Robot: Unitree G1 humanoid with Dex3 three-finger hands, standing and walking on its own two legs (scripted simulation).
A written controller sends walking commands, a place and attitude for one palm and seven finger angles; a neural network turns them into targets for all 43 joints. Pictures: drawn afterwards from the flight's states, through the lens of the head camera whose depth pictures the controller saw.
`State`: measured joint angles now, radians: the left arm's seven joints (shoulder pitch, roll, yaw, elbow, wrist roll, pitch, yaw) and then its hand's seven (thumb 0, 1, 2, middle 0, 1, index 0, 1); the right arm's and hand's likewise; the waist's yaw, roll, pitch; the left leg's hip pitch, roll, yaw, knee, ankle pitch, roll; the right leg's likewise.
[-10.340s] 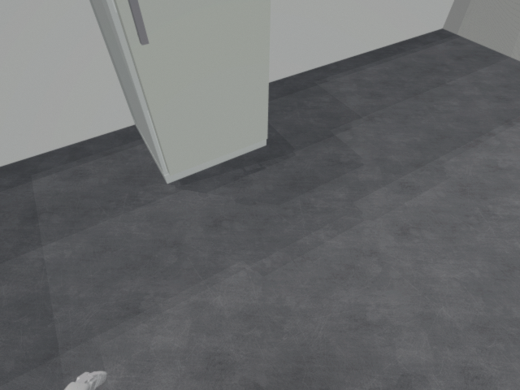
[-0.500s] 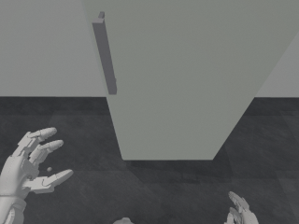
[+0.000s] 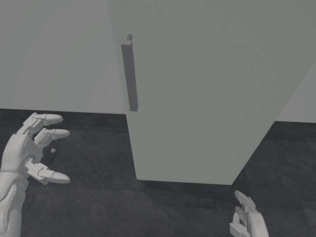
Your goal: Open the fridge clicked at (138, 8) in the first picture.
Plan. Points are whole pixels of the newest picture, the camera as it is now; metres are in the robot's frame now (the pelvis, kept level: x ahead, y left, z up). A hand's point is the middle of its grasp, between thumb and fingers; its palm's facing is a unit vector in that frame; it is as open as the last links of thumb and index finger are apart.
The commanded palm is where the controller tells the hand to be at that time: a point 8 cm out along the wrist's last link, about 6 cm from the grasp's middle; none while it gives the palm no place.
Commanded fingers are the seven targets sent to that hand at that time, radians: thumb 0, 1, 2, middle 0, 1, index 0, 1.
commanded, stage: raise the hand to about handle height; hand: left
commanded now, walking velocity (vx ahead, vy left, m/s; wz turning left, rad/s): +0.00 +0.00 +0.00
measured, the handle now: (132, 76) +0.54 +0.14 +0.13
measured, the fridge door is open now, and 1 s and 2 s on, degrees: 0 0 0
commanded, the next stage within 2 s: move the hooked fingers beside the handle in 0.72 s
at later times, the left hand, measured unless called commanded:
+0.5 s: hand (60, 134) +0.28 +0.25 +0.15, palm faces +0.09 -0.99 -0.04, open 14.0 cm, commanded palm +0.24 +0.30 +0.16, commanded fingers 0.00 -0.50 0.30 -0.30 -1.20 -0.30 -1.20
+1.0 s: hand (63, 131) +0.29 +0.24 +0.15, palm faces +0.10 -1.00 -0.02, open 14.0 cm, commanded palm +0.27 +0.29 +0.16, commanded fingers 0.00 -0.50 0.30 -0.30 -1.20 -0.30 -1.20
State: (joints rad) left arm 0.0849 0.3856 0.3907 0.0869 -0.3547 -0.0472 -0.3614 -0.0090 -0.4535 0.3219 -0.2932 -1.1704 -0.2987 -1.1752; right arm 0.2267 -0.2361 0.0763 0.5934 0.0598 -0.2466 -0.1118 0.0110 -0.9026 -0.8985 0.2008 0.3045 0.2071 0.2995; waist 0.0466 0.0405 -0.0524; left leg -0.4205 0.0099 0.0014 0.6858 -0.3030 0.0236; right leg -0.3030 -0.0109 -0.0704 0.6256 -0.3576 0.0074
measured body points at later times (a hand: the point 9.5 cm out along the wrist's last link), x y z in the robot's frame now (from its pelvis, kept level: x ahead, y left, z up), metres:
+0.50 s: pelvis +0.00 -0.02 +0.01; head +0.00 -0.03 +0.46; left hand +0.27 +0.30 +0.15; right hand +0.17 -0.26 -0.06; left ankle +0.03 +0.10 -0.72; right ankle -0.02 -0.13 -0.72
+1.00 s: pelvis +0.00 -0.02 +0.01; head -0.01 -0.04 +0.46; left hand +0.28 +0.30 +0.16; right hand +0.18 -0.26 -0.07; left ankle +0.03 +0.10 -0.72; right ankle -0.02 -0.13 -0.72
